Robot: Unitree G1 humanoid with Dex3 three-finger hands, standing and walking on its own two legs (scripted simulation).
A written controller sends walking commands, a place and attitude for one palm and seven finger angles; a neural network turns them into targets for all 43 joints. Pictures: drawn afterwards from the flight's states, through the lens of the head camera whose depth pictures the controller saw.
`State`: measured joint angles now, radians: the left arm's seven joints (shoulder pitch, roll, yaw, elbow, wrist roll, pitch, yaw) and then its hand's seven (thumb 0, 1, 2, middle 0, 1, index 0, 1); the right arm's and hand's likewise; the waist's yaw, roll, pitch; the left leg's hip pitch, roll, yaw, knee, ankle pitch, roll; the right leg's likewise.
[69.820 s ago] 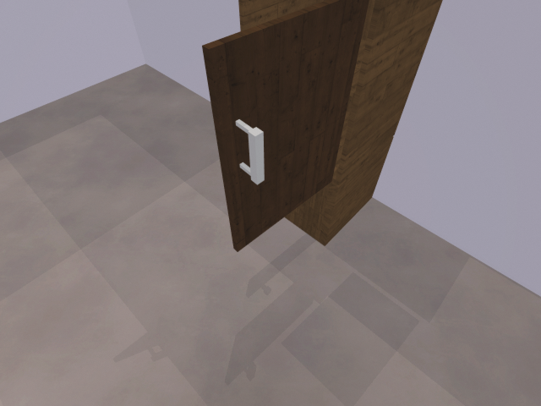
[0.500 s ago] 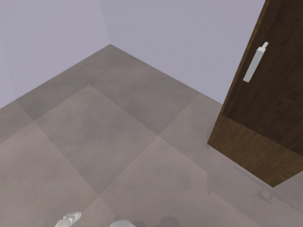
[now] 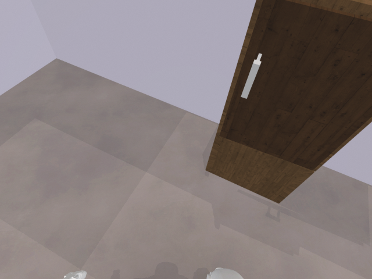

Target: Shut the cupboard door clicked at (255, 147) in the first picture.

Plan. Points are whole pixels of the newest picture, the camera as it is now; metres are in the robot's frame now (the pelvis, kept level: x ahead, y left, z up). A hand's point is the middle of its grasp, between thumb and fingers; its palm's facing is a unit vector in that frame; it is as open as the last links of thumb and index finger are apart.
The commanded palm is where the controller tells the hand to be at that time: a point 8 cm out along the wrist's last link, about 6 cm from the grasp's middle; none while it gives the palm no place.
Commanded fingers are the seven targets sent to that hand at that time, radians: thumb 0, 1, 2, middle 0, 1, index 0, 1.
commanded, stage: turn to face it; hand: left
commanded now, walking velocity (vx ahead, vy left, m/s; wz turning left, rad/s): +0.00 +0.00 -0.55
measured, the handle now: (251, 76) +0.69 -0.16 +0.03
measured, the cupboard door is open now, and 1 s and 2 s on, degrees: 3 3 3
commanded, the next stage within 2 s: take the last steps up to it in 0.52 s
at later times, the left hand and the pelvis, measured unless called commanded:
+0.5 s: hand (123, 276) +0.14 +0.15 -0.17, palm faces -0.20 -0.96 -0.21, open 7.4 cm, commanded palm none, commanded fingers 0.00 0.90 0.90 -0.20 -0.30 -0.20 -0.30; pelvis +0.03 -0.02 -0.01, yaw -13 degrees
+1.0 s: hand (154, 252) +0.20 +0.09 -0.16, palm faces -0.34 -0.91 -0.23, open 7.4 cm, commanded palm none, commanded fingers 0.00 0.90 0.90 -0.20 -0.30 -0.20 -0.30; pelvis +0.06 -0.07 -0.01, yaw -20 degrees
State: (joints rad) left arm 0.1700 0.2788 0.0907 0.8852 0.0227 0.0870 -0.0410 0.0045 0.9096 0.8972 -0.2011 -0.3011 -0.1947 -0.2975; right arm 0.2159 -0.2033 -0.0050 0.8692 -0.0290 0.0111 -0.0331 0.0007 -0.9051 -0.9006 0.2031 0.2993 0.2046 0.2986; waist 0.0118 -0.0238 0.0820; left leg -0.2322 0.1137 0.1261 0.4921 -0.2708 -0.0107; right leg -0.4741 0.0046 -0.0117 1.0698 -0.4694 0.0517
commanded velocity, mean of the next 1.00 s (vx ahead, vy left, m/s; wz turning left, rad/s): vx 0.10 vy -0.05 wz -0.25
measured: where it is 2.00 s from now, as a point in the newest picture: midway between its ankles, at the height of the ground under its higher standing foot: outside the picture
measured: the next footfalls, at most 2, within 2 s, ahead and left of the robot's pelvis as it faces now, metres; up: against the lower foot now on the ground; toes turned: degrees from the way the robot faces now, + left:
right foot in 0.18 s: +0.03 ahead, -0.15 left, +0.00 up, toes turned -10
left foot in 0.52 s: +0.11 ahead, +0.09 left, +0.00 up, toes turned -10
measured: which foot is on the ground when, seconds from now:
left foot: down 0.00-0.16, up 0.18-0.50, down 0.52-0.92, up 0.94-1.00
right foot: up 0.00-0.16, down 0.18-0.54, up 0.56-0.92, down 0.94-1.00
